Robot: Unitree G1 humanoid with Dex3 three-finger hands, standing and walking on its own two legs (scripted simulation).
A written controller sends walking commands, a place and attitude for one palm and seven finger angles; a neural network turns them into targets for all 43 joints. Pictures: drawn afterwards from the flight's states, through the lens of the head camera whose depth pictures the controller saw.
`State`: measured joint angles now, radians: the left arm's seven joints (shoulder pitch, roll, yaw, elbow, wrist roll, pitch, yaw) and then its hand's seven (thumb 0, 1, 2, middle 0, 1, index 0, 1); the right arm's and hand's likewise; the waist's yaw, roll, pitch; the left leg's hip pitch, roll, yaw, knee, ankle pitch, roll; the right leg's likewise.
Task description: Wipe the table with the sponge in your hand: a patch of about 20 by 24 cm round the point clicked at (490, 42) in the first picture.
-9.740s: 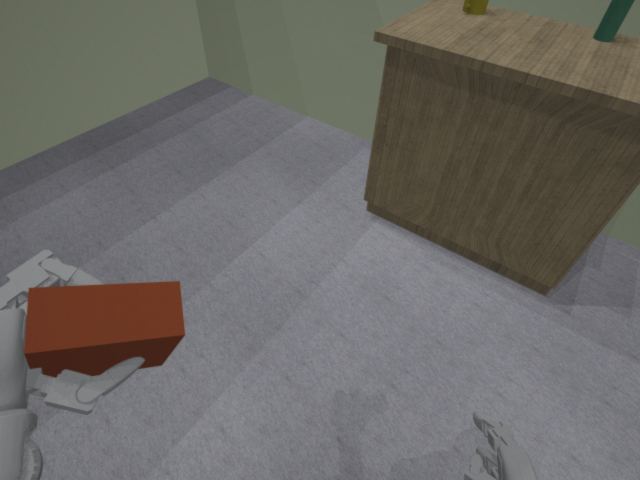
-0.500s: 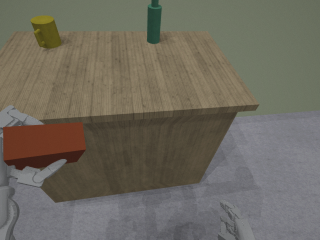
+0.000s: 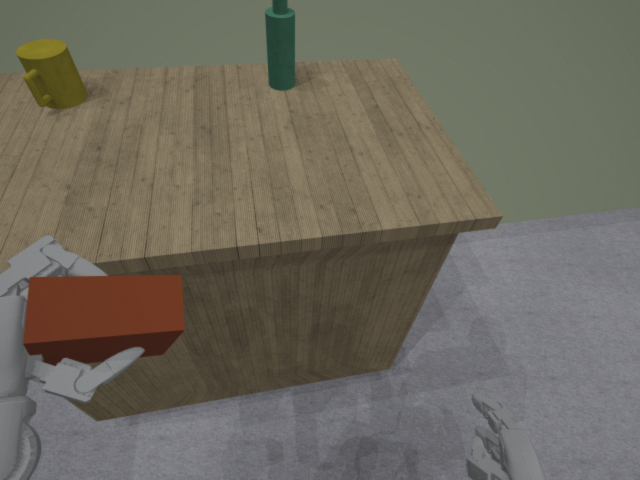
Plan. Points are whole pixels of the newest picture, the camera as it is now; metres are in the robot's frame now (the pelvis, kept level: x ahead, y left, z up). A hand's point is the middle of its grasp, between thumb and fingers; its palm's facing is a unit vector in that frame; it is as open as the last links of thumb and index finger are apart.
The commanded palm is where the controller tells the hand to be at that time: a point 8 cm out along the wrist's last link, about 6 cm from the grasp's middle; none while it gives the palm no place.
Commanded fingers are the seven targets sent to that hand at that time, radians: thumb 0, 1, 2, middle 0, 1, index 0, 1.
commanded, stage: come to a stop and stand still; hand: left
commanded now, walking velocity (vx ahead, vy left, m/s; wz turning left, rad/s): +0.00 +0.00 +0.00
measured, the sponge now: (129, 321) +0.23 +0.21 +0.13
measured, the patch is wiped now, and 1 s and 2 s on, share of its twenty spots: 0.00 0.00 0.00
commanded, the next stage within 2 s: look again from close up in 0.26 s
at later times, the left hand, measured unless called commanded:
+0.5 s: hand (77, 329) +0.21 +0.25 +0.15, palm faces +0.39 -0.85 -0.36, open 9.7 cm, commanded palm +0.15 +0.28 +0.17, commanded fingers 0.00 0.10 1.30 -1.20 -1.60 -1.20 -1.60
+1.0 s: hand (79, 322) +0.22 +0.25 +0.14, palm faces +0.37 -0.85 -0.37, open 9.7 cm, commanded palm +0.17 +0.28 +0.17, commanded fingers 0.00 0.10 1.30 -1.20 -1.60 -1.20 -1.60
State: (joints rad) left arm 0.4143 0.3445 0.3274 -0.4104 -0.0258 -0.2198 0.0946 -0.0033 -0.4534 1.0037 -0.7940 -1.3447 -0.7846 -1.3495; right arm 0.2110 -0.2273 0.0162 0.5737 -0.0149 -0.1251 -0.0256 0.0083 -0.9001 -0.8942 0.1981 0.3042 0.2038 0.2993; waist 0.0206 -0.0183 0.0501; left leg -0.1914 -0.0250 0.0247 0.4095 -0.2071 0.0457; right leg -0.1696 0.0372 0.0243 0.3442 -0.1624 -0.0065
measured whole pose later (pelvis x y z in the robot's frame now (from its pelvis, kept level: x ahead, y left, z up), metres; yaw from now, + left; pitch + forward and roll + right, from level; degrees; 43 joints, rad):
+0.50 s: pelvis +0.00 -0.01 +0.00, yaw +1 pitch -1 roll -1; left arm 0.42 0.35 0.32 -0.39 -0.04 -0.19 0.10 0.00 -0.45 1.00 -0.80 -1.34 -0.79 -1.35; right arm 0.21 -0.20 0.03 0.56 0.00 -0.07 -0.04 0.01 -0.90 -0.89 0.20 0.30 0.20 0.30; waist 0.03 -0.01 0.02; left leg -0.17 -0.03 0.00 0.37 -0.18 0.04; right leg -0.14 0.04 0.01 0.30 -0.14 -0.01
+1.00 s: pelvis +0.01 +0.01 -0.01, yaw +0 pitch +0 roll -1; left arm 0.46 0.35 0.32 -0.39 -0.03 -0.20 0.11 0.00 -0.45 1.01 -0.80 -1.34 -0.79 -1.35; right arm 0.25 -0.22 0.02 0.57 -0.02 -0.08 -0.04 0.01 -0.90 -0.89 0.20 0.30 0.20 0.30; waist 0.02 0.00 -0.01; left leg -0.22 -0.03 0.03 0.49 -0.27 0.06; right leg -0.21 0.03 0.03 0.44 -0.23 -0.01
